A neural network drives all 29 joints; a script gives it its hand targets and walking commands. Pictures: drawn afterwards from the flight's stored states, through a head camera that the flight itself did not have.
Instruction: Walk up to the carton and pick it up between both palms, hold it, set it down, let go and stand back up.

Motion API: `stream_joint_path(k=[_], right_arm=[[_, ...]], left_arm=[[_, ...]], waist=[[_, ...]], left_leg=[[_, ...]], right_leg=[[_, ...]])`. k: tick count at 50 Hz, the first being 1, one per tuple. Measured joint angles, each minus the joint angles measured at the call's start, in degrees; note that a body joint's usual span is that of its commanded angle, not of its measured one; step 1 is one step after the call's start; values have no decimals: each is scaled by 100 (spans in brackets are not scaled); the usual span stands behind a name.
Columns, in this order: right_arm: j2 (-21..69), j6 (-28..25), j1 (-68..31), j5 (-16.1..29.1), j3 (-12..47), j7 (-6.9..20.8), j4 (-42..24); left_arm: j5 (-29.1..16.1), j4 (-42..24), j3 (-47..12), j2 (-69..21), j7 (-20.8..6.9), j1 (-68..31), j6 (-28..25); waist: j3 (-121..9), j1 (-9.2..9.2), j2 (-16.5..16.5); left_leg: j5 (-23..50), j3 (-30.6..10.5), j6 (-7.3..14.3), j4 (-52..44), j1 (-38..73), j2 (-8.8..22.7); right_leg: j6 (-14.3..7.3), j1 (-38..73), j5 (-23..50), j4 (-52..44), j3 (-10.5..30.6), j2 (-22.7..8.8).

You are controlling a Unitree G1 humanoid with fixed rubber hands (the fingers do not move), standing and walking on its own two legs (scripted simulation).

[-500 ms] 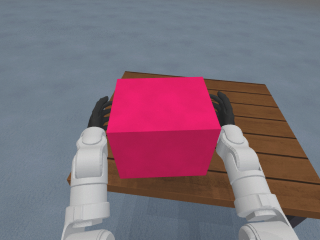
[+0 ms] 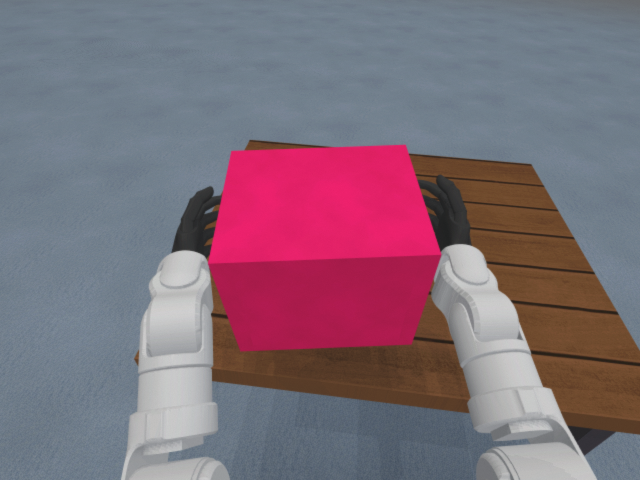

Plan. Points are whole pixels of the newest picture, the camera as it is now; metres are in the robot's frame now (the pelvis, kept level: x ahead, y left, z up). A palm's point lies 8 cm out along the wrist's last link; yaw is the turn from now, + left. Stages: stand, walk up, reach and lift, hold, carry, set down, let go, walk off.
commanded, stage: hold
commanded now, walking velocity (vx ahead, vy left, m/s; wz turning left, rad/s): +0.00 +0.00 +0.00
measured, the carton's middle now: (322, 248) +0.37 -0.01 +0.15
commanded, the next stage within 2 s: set down in 1.56 s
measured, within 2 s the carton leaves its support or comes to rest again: neither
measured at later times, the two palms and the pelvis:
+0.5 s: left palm (193, 248) +0.36 +0.15 +0.17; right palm (453, 239) +0.36 -0.16 +0.18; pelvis +0.00 +0.00 +0.00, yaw +0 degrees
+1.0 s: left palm (189, 251) +0.36 +0.15 +0.16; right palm (448, 240) +0.36 -0.16 +0.17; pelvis +0.00 +0.00 +0.00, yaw +0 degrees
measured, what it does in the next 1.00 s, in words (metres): stands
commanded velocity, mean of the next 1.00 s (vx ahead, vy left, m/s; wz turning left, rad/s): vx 0.00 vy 0.00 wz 0.00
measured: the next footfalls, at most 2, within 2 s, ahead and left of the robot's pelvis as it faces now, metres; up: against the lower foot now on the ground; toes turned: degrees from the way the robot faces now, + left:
none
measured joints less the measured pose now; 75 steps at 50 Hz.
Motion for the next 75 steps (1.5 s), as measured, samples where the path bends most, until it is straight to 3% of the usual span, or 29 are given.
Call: stream_joint_path(k=[13, 24, 50, 75], right_arm=[[58, -40, -35, -122, -124, 117, 244], [-87, -40, 88, 107, 32, 91, -136], [17, 65, -74, -112, -109, 68, 148], [-38, 43, -9, 19, 5, 61, 48]], left_arm=[[88, 98, -86, 59, 19, -85, 178], [-16, -260, -223, 7, 132, 112, 107], [19, 176, -58, 59, 20, -127, 123], [-2, -65, -121, 33, 71, 34, 161]], waist=[[-13, 16, -142], [-30, -47, 4], [-87, 18, -39], [-72, -1, 3]], left_leg=[[1, 3, 6, -32, 84, -19], [-73, 13, 10, 71, 19, 6], [35, 13, 17, -24, -8, -35], [-9, -19, -5, -3, 62, -4]], right_leg=[[5, 70, -33, 13, -1, -20], [14, 48, -44, 12, 11, 9], [9, -19, -16, 35, 14, -30], [-7, 76, -69, 43, -19, 1]])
